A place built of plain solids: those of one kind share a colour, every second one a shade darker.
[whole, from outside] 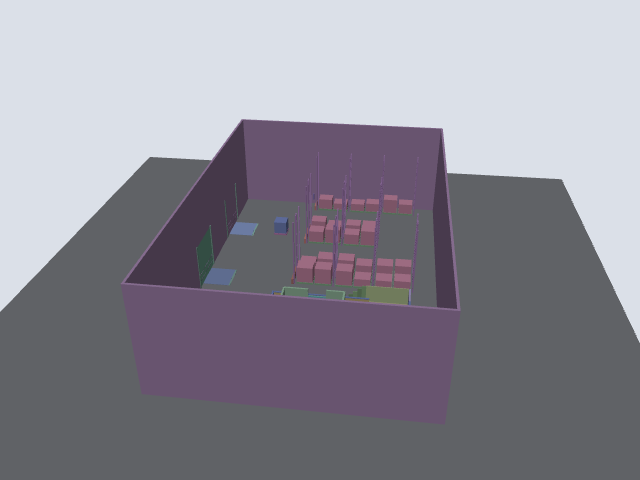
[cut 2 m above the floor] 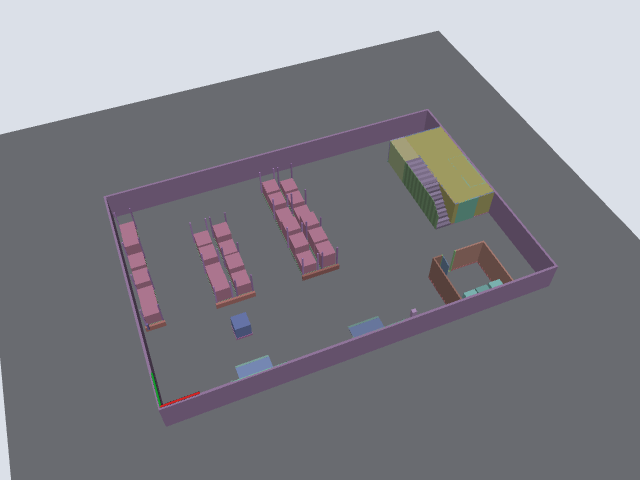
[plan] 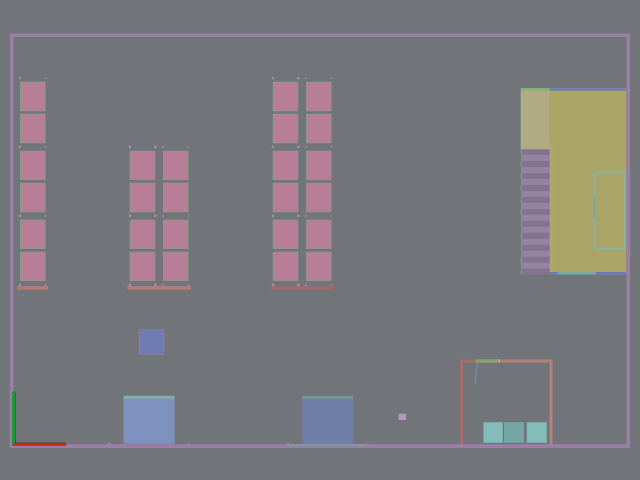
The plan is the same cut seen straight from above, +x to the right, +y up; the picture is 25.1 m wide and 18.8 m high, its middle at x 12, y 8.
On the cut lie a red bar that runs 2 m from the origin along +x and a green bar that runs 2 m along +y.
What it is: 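Racking aisles and the goods-in floor of a storage hall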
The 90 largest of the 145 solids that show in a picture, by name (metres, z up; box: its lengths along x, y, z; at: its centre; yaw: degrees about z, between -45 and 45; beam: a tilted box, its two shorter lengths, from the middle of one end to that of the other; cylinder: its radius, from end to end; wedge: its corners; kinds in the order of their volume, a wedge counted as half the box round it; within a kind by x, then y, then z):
{
 "mezz_deck_1": {"box": [3.0, 7.3, 4.34], "at": [22.5, 10.29, 2.12]},
 "wall_1": {"box": [0.15, 16.24, 7.24], "at": [-0.07, 7.97, 3.57]},
 "wall_2": {"box": [24.3, 0.15, 7.24], "at": [12.0, -0.07, 3.57]},
 "wall_3": {"box": [24.3, 0.15, 7.24], "at": [12.0, 16.02, 3.57]},
 "wall_4": {"box": [0.15, 16.24, 7.24], "at": [24.07, 7.97, 3.57]},
 "row_load_1": {"box": [0.95, 1.1, 0.86], "at": [0.75, 6.97, 0.57]},
 "row_load_2": {"box": [0.95, 1.1, 0.56], "at": [0.75, 8.22, 0.42]},
 "row_load_3": {"box": [0.95, 1.1, 0.61], "at": [0.75, 9.67, 0.45]},
 "row_load_4": {"box": [0.95, 1.1, 0.72], "at": [0.75, 10.92, 0.5]},
 "row_load_5": {"box": [0.95, 1.1, 1.19], "at": [0.75, 12.37, 0.73]},
 "row_load_6": {"box": [0.95, 1.1, 0.84], "at": [0.75, 13.62, 0.56]},
 "row_load_7": {"box": [0.95, 1.1, 1.09], "at": [5.05, 6.97, 0.68]},
 "row_load_8": {"box": [0.95, 1.1, 0.78], "at": [5.05, 8.22, 0.53]},
 "row_load_9": {"box": [0.95, 1.1, 0.94], "at": [5.05, 9.67, 0.61]},
 "row_load_10": {"box": [0.95, 1.1, 0.93], "at": [5.05, 10.92, 0.61]},
 "row_load_11": {"box": [0.95, 1.1, 0.89], "at": [6.35, 6.97, 0.59]},
 "row_load_12": {"box": [0.95, 1.1, 1.14], "at": [6.35, 8.22, 0.71]},
 "row_load_13": {"box": [0.95, 1.1, 0.84], "at": [6.35, 9.67, 0.56]},
 "row_load_14": {"box": [0.95, 1.1, 1.2], "at": [6.35, 10.92, 0.74]},
 "row_load_15": {"box": [0.95, 1.1, 0.77], "at": [10.65, 6.97, 0.52]},
 "row_load_16": {"box": [0.95, 1.1, 1.2], "at": [10.65, 8.22, 0.74]},
 "row_load_17": {"box": [0.95, 1.1, 1.2], "at": [10.65, 9.67, 0.74]},
 "row_load_18": {"box": [0.95, 1.1, 0.87], "at": [10.65, 10.92, 0.58]},
 "row_load_19": {"box": [0.95, 1.1, 0.99], "at": [10.65, 12.37, 0.63]},
 "row_load_20": {"box": [0.95, 1.1, 1.05], "at": [10.65, 13.62, 0.66]},
 "row_load_21": {"box": [0.95, 1.1, 1.15], "at": [11.95, 6.97, 0.72]},
 "row_load_22": {"box": [0.95, 1.1, 1.17], "at": [11.95, 8.22, 0.72]},
 "row_load_23": {"box": [0.95, 1.1, 1.15], "at": [11.95, 9.67, 0.71]},
 "row_load_24": {"box": [0.95, 1.1, 0.58], "at": [11.95, 10.92, 0.43]},
 "row_load_25": {"box": [0.95, 1.1, 0.6], "at": [11.95, 12.37, 0.44]},
 "row_load_26": {"box": [0.95, 1.1, 0.66], "at": [11.95, 13.62, 0.47]},
 "mezz_steps_1": {"box": [1.1, 0.24, 0.44], "at": [20.45, 7.0, 0.17]},
 "mezz_steps_2": {"box": [1.1, 0.24, 0.64], "at": [20.45, 7.23, 0.27]},
 "mezz_steps_3": {"box": [1.1, 0.24, 0.83], "at": [20.45, 7.47, 0.37]},
 "mezz_steps_4": {"box": [1.1, 0.24, 1.03], "at": [20.45, 7.7, 0.46]},
 "mezz_steps_5": {"box": [1.1, 0.24, 1.22], "at": [20.45, 7.93, 0.56]},
 "mezz_steps_6": {"box": [1.1, 0.24, 1.42], "at": [20.45, 8.17, 0.66]},
 "mezz_steps_7": {"box": [1.1, 0.24, 1.61], "at": [20.45, 8.4, 0.76]},
 "mezz_steps_8": {"box": [1.1, 0.24, 1.81], "at": [20.45, 8.64, 0.85]},
 "mezz_steps_9": {"box": [1.1, 0.24, 2.0], "at": [20.45, 8.87, 0.95]},
 "mezz_steps_10": {"box": [1.1, 0.24, 2.2], "at": [20.45, 9.1, 1.05]},
 "mezz_steps_11": {"box": [1.1, 0.24, 2.39], "at": [20.45, 9.34, 1.15]},
 "mezz_steps_12": {"box": [1.1, 0.24, 2.59], "at": [20.45, 9.57, 1.24]},
 "mezz_steps_13": {"box": [1.1, 0.24, 2.78], "at": [20.45, 9.81, 1.34]},
 "mezz_steps_14": {"box": [1.1, 0.24, 2.98], "at": [20.45, 10.04, 1.44]},
 "mezz_steps_15": {"box": [1.1, 0.24, 3.17], "at": [20.45, 10.27, 1.54]},
 "mezz_steps_16": {"box": [1.1, 0.24, 3.37], "at": [20.45, 10.51, 1.63]},
 "mezz_steps_17": {"box": [1.1, 0.24, 3.56], "at": [20.45, 10.74, 1.73]},
 "mezz_steps_18": {"box": [1.1, 0.24, 3.76], "at": [20.45, 10.98, 1.83]},
 "mezz_steps_19": {"box": [1.1, 0.24, 3.95], "at": [20.45, 11.21, 1.93]},
 "mezz_steps_20": {"box": [1.1, 0.24, 4.15], "at": [20.45, 11.44, 2.02]},
 "mezz_head_landing_1": {"box": [1.1, 2.29, 4.34], "at": [20.45, 12.7, 2.12]},
 "office_1": {"box": [0.1, 1.2, 6.84], "at": [22.75, 8.24, 3.37]},
 "office_2": {"box": [0.1, 0.9, 6.84], "at": [22.75, 10.19, 3.37]},
 "office_3": {"box": [1.2, 0.1, 6.84], "at": [23.35, 7.64, 3.37]},
 "office_4": {"box": [1.2, 0.1, 6.84], "at": [23.35, 10.64, 3.37]},
 "office_5": {"box": [0.1, 3.0, 6.84], "at": [23.95, 9.14, 3.37]},
 "mezz_par_whole_1": {"box": [0.1, 5.05, 5.34], "at": [21.05, 9.27, 2.62]},
 "mezz_par_whole_2": {"box": [3.0, 0.1, 5.34], "at": [22.5, 13.89, 2.62]},
 "mezz_par_whole_3": {"box": [1.2, 0.1, 5.34], "at": [23.4, 6.69, 2.62]},
 "mezz_par_1": {"box": [0.1, 5.05, 5.3], "at": [21.05, 9.27, 2.6]},
 "row_pal_1": {"box": [1.0, 1.16, 0.19], "at": [0.75, 6.97, 0.04]},
 "row_pal_2": {"box": [1.0, 1.16, 0.19], "at": [0.75, 8.22, 0.04]},
 "row_pal_3": {"box": [1.0, 1.16, 0.19], "at": [0.75, 9.67, 0.04]},
 "row_pal_4": {"box": [1.0, 1.16, 0.19], "at": [0.75, 10.92, 0.04]},
 "row_pal_5": {"box": [1.0, 1.16, 0.19], "at": [0.75, 12.37, 0.04]},
 "row_pal_6": {"box": [1.0, 1.16, 0.19], "at": [0.75, 13.62, 0.04]},
 "row_pal_7": {"box": [1.0, 1.16, 0.19], "at": [6.35, 6.97, 0.04]},
 "row_pal_8": {"box": [1.0, 1.16, 0.19], "at": [6.35, 8.22, 0.04]},
 "row_pal_9": {"box": [1.0, 1.16, 0.19], "at": [6.35, 10.92, 0.04]},
 "row_pal_10": {"box": [1.0, 1.16, 0.19], "at": [11.95, 6.97, 0.04]},
 "row_pal_11": {"box": [1.0, 1.16, 0.19], "at": [11.95, 8.22, 0.04]},
 "row_pal_12": {"box": [1.0, 1.16, 0.19], "at": [11.95, 10.92, 0.04]},
 "room_wall_1": {"box": [0.1, 3.21, 2.55], "at": [17.55, 1.6, 1.23]},
 "room_wall_2": {"box": [0.61, 0.1, 2.55], "at": [17.8, 3.26, 1.23]},
 "room_wall_3": {"box": [2.05, 0.1, 2.55], "at": [20.08, 3.26, 1.23]},
 "room_wall_4": {"box": [0.1, 3.21, 2.55], "at": [21.05, 1.6, 1.23]},
 "room_stock_1": {"box": [0.76, 0.8, 1.07], "at": [18.78, 0.46, 0.49]},
 "room_stock_2": {"box": [0.79, 0.8, 1.13], "at": [19.6, 0.46, 0.51]},
 "room_stock_3": {"box": [0.78, 0.8, 1.22], "at": [20.49, 0.46, 0.56]},
 "lane_load_1": {"box": [0.95, 0.95, 0.94], "at": [5.4, 4.0, 0.61]},
 "mezz_gate_base_1": {"box": [1.5, 0.1, 4.34], "at": [22.05, 6.69, 2.12]},
 "mezz_landing_1": {"box": [1.14, 0.1, 5.3], "at": [20.43, 13.89, 2.6]},
 "mezz_rail_head_1": {"box": [0.04, 2.29, 5.34], "at": [19.88, 12.7, 2.62]},
 "shutter_1": {"box": [3.0, 0.05, 3.15], "at": [12.3, -0.03, 1.52]},
 "leveller_1": {"box": [2.0, 1.78, 0.07], "at": [5.3, 0.89, -0.02]},
 "leveller_2": {"box": [2.0, 1.78, 0.07], "at": [12.3, 0.89, -0.02]},
 "guard_row_1": {"box": [2.5, 0.15, 0.45], "at": [5.7, 6.12, 0.17]},
 "guard_row_2": {"box": [2.5, 0.15, 0.45], "at": [11.3, 6.12, 0.17]},
 "lane_pal_1": {"box": [1.0, 1.0, 0.19], "at": [5.4, 4.0, 0.04]}
}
